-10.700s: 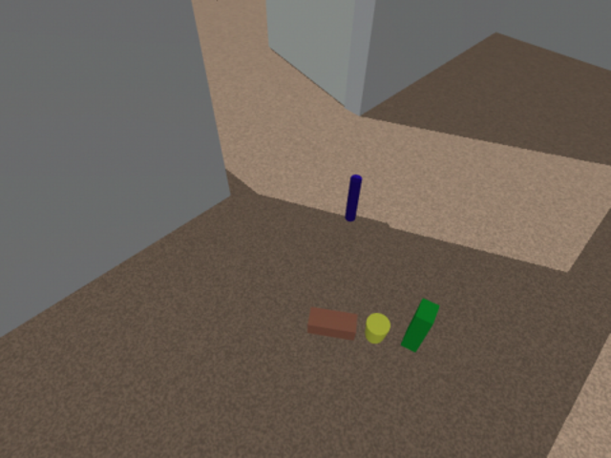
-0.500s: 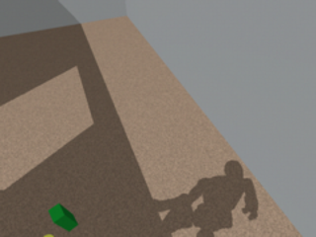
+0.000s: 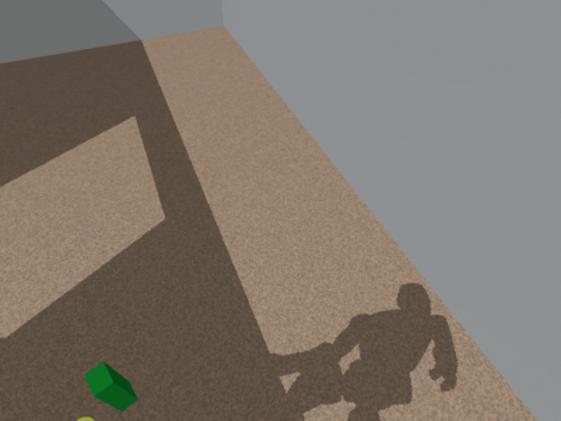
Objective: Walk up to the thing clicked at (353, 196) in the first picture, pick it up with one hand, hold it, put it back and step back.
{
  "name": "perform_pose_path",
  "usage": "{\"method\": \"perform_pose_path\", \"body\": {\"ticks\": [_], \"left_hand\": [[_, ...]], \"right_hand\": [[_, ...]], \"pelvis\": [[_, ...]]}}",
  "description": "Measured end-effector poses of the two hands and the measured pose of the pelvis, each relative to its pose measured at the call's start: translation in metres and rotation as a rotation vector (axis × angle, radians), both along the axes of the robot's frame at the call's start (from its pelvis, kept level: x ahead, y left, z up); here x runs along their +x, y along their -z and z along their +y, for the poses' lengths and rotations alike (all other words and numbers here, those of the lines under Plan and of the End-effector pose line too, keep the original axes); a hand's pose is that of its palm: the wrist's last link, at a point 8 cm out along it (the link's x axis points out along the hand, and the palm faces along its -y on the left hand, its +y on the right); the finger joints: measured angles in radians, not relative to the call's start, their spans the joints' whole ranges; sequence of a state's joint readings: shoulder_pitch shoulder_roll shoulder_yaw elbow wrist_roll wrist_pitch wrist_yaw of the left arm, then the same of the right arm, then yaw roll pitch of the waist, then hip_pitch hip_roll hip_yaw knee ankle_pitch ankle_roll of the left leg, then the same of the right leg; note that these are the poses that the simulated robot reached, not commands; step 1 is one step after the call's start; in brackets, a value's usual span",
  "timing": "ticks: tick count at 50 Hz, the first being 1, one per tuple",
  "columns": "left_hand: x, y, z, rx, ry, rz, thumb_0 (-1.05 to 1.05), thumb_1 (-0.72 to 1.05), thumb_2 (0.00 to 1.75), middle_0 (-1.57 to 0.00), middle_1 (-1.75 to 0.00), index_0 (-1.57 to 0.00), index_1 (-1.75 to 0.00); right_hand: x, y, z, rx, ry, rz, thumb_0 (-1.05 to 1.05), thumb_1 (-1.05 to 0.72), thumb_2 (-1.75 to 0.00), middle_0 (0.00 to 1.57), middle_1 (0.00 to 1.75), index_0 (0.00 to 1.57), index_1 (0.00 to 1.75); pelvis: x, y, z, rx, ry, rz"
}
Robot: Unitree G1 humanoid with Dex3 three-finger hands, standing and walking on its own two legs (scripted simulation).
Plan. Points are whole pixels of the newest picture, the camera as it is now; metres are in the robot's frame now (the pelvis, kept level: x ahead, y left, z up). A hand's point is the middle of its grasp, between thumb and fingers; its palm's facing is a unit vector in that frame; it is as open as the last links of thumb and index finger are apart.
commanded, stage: stand
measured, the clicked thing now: out of the picture +0.35 +1.11 -0.66
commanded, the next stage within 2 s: walk up in 0.46 s
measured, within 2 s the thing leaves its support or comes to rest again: neither
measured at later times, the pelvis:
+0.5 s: pelvis +0.01 +0.00 +0.00, yaw +0 degrees
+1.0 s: pelvis +0.14 +0.07 -0.01, yaw +4 degrees
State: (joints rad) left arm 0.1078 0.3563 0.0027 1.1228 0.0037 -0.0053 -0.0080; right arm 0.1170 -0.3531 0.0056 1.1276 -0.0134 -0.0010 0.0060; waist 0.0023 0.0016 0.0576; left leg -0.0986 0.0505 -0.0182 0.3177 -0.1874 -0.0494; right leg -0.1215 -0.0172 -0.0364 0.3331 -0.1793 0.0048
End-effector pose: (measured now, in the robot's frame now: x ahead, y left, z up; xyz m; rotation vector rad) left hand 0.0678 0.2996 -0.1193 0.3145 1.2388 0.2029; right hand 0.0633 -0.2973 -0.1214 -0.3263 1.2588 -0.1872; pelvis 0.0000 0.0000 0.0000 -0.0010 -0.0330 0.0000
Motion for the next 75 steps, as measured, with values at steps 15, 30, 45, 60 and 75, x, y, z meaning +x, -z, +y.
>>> {"method": "perform_pose_path", "body": {"ticks": [15,30,45,60,75], "left_hand": [[0.004,0.000,0.000,0.002,0.003,0.002,0.00,0.90,0.90,-0.21,-0.30,-0.21,-0.30],[0.000,-0.005,0.021,0.003,-0.055,-0.090,0.00,0.90,0.90,-0.21,-0.30,-0.21,-0.30],[0.043,0.014,0.106,0.018,-0.084,0.001,0.01,0.90,0.90,-0.20,-0.30,-0.20,-0.30],[0.214,-0.009,0.082,0.061,-0.017,-0.128,0.00,0.90,0.90,-0.21,-0.30,-0.21,-0.30],[0.277,-0.003,0.085,0.017,-0.101,-0.080,0.00,0.90,0.90,-0.21,-0.30,-0.21,-0.30]], "right_hand": [[0.006,0.000,0.000,-0.001,-0.001,-0.009,0.00,-0.90,-0.90,0.21,0.30,0.20,0.30],[0.022,-0.003,-0.006,-0.014,-0.053,0.000,0.01,-0.90,-0.90,0.21,0.30,0.20,0.30],[0.104,-0.023,0.040,-0.086,-0.077,-0.100,0.00,-0.90,-0.90,0.21,0.30,0.20,0.30],[0.209,0.014,0.028,-0.006,-0.076,-0.052,0.01,-0.90,-0.90,0.21,0.30,0.20,0.30],[0.415,-0.014,0.059,-0.017,-0.229,-0.151,0.01,-0.90,-0.90,0.21,0.30,0.20,0.30]], "pelvis": [[0.003,0.000,0.000,0.001,0.005,0.002],[0.019,0.006,0.008,-0.009,-0.044,0.004],[0.099,0.017,0.068,0.007,-0.074,-0.023],[0.231,0.027,0.048,0.005,-0.082,-0.015],[0.352,0.016,0.065,-0.027,-0.110,-0.005]]}}
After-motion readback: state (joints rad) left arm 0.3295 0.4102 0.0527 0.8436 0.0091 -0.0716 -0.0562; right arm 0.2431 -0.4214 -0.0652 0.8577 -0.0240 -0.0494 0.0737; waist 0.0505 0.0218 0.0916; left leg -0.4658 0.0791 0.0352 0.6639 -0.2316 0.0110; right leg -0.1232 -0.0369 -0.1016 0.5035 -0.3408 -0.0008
